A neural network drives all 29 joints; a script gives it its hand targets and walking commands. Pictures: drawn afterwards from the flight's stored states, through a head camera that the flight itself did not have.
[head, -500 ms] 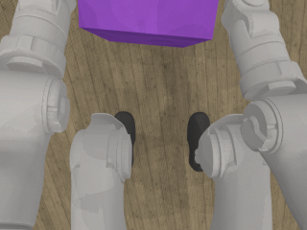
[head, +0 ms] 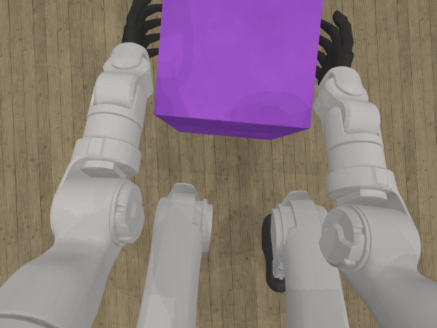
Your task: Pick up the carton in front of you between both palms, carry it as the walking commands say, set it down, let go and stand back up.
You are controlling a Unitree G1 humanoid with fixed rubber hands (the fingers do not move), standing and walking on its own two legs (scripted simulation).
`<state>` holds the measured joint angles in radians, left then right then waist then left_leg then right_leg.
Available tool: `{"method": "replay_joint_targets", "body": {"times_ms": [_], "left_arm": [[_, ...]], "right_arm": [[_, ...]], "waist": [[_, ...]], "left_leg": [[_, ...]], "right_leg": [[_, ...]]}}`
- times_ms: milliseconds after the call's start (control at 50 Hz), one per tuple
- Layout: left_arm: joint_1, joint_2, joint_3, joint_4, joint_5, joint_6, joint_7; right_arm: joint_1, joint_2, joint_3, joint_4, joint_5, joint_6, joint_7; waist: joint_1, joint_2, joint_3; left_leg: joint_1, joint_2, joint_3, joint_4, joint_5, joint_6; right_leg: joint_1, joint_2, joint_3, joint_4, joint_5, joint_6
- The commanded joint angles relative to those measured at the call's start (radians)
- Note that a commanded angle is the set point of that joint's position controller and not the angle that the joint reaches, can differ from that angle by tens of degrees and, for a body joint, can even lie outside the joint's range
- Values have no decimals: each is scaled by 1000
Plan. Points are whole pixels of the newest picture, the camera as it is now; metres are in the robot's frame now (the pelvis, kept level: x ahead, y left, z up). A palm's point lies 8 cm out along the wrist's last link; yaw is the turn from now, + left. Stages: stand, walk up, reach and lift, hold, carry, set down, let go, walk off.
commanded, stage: reach and lift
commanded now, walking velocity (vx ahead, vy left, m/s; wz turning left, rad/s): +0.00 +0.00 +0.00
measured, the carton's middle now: (232, 74) +0.53 +0.04 -0.16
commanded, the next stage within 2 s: none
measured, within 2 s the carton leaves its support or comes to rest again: neither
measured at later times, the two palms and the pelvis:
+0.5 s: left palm (108, 20) +0.49 +0.18 +0.06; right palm (418, 48) +0.49 -0.12 +0.06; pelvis +0.01 -0.01 +0.11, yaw +1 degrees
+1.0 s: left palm out of the picture +0.43 +0.17 +0.22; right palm out of the picture +0.44 -0.13 +0.23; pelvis +0.06 +0.00 +0.25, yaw +2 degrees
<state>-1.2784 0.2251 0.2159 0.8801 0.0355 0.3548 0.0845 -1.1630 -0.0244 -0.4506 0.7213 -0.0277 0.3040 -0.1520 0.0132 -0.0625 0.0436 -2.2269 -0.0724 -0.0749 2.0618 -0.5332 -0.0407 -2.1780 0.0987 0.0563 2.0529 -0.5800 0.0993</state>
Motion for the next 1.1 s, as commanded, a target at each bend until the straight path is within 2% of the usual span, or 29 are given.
{"method": "replay_joint_targets", "body": {"times_ms": [0,60,120,160,240,340,420,520,660,840,1080], "left_arm": [[-581,-1149,-273,-71,-47,-18,-300],[-583,-1136,-185,5,13,-3,-322],[-559,-1131,-118,40,66,2,-332],[-559,-1146,-115,20,73,-4,-330],[-555,-1181,-172,-71,50,-8,-324],[-474,-1235,-275,-180,6,22,-329],[-388,-1281,-361,-243,-34,39,-336],[-290,-1328,-428,-272,-62,34,-330],[-140,-1382,-426,-233,-35,8,-305],[16,-1398,-405,-231,9,-13,-289],[202,-1417,-479,-312,1,5,-302]], "right_arm": [[-739,969,387,-5,-8,19,268],[-702,935,272,69,-102,36,269],[-716,947,245,68,-129,42,278],[-738,988,285,40,-108,40,284],[-744,1081,412,-39,-43,49,303],[-649,1164,553,-109,17,84,320],[-529,1193,616,-139,43,97,322],[-387,1193,633,-136,42,84,320],[-238,1190,616,-92,13,53,328],[-97,1212,632,-84,-15,36,346],[116,1232,695,-134,-27,55,355]], "waist": [[-37,155,-1065],[-73,163,-970],[-50,151,-1002],[-21,131,-1076],[22,76,-1259],[45,37,-1407],[33,46,-1399],[1,90,-1282],[-14,127,-1106],[2,87,-971],[-10,69,-798]], "left_leg": [[659,-76,155,-310,134,12],[603,-78,157,-371,18,19],[640,-79,154,-420,9,27],[689,-80,156,-442,49,31],[802,-84,161,-471,161,35],[946,-91,169,-514,271,32],[1023,-94,164,-558,328,23],[1103,-94,142,-635,352,10],[1229,-92,103,-771,342,6],[1408,-83,64,-946,323,24],[1689,-59,23,-1184,396,35]], "right_leg": [[441,90,-179,-274,129,-82],[456,85,-177,-347,53,-93],[501,86,-168,-401,43,-90],[548,88,-162,-422,71,-81],[660,93,-156,-452,158,-60],[792,98,-152,-501,253,-38],[871,100,-142,-551,310,-36],[914,100,-125,-625,330,-47],[967,95,-94,-753,308,-69],[1140,77,-57,-926,292,-77],[1488,49,-3,-1182,394,-89]]}}
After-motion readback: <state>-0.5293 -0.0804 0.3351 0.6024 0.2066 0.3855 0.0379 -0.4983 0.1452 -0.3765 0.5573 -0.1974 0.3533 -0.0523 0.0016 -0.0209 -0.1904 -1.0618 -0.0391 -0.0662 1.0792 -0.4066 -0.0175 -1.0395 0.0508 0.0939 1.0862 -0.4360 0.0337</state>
